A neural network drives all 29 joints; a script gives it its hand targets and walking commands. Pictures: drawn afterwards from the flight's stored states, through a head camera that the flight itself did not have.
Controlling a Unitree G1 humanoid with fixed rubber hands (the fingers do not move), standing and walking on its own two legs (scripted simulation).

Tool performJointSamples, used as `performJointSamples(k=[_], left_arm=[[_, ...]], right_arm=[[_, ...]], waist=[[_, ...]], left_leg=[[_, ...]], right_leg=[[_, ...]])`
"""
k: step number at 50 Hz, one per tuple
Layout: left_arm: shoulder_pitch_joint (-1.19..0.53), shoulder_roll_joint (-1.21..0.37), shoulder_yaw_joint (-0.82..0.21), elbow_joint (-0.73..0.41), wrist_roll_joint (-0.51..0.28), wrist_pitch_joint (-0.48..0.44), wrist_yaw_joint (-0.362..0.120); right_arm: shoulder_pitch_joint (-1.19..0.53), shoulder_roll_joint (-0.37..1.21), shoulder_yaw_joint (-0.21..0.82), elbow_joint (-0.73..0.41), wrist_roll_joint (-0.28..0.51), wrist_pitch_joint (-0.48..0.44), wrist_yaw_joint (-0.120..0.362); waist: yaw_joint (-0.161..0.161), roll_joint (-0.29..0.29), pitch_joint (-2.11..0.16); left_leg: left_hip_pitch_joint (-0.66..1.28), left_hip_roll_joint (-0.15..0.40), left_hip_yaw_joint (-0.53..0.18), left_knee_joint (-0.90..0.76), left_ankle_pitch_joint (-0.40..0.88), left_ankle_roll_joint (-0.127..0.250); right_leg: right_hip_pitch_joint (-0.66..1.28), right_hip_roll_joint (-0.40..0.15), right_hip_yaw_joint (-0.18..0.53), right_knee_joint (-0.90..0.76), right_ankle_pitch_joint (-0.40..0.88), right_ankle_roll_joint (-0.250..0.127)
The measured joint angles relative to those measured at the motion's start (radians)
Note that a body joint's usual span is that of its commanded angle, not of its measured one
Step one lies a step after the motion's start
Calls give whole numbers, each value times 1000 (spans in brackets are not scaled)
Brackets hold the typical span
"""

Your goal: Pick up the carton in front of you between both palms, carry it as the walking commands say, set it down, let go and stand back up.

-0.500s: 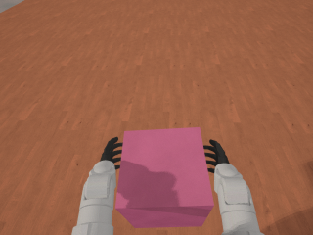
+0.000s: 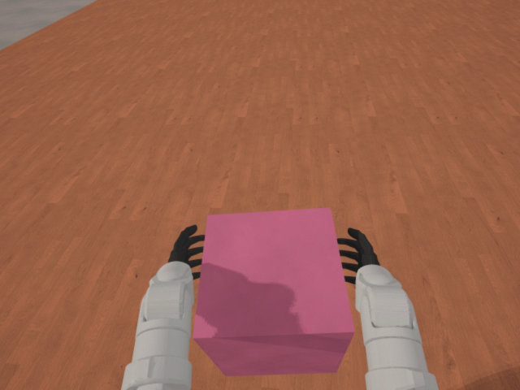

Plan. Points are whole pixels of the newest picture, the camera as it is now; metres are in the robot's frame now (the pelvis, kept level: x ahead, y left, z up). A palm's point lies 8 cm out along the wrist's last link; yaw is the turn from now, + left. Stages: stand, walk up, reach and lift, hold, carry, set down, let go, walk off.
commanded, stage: hold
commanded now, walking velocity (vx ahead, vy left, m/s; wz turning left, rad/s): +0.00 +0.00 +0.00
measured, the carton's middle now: (274, 297) +0.30 +0.00 -0.05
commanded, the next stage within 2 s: set down in 0.04 s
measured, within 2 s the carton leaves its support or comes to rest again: neither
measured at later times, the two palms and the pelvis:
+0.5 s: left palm (204, 275) +0.34 +0.13 -0.04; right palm (360, 281) +0.33 -0.16 -0.06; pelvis -0.02 +0.00 -0.03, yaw -2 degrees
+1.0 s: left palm (222, 311) +0.36 +0.13 -0.23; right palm (347, 307) +0.38 -0.17 -0.25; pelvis -0.05 +0.01 -0.16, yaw +2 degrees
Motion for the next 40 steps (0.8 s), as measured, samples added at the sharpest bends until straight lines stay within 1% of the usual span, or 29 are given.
performJointSamples(k=[6,9,11,15,17,20,23,27,32,36,40], left_arm=[[-5,-1,10,1,6,4,-7],[-30,-9,37,26,25,-6,-13],[-60,-19,72,58,47,-22,-17],[-139,-49,172,132,112,-79,-9],[-174,-63,220,159,140,-119,-12],[-215,-78,265,190,171,-186,-7],[-238,-86,280,207,174,-264,6],[-248,-89,259,212,125,-386,38],[-243,-73,183,208,2,-519,96],[-244,-35,106,195,-103,-570,139],[-271,-6,74,216,-155,-587,165]], right_arm=[[-11,3,-7,10,-2,2,1],[-42,11,-38,49,-15,-15,6],[-78,21,-78,93,-35,-38,12],[-168,51,-187,192,-95,-109,26],[-211,52,-230,234,-121,-151,43],[-260,37,-261,284,-152,-219,62],[-288,14,-263,319,-162,-300,72],[-306,-30,-236,344,-127,-427,71],[-327,-102,-162,364,-25,-555,47],[-353,-147,-98,373,58,-606,21],[-399,-182,-68,412,100,-624,9]], waist=[[-1,1,-4],[2,0,-2],[3,1,3],[-1,4,18],[-4,8,27],[-7,14,42],[-7,16,54],[-4,10,68],[2,1,45],[-2,-3,-10],[-3,-5,-72]], left_leg=[[4,6,-10,-10,1,1],[-4,8,-11,-1,-5,3],[-17,7,-11,16,-13,4],[-75,5,-10,77,-37,1],[-123,1,-7,117,-51,-4],[-218,-5,2,178,-67,-11],[-344,-13,17,240,-79,-12],[-547,-24,40,335,-94,-8],[-832,-39,59,487,-128,-4],[-1031,-50,64,615,-162,-2],[-1176,-56,66,736,-202,-3]], right_leg=[[5,6,-9,-7,-3,-8],[-3,8,-10,2,-8,-10],[-16,8,-9,18,-14,-11],[-75,6,-5,75,-36,-12],[-123,3,-1,114,-47,-12],[-221,-2,9,172,-59,-10],[-351,-8,24,230,-63,-7],[-560,-18,48,319,-65,-3],[-850,-31,68,464,-86,4],[-1051,-43,75,588,-114,7],[-1197,-49,77,704,-148,6]])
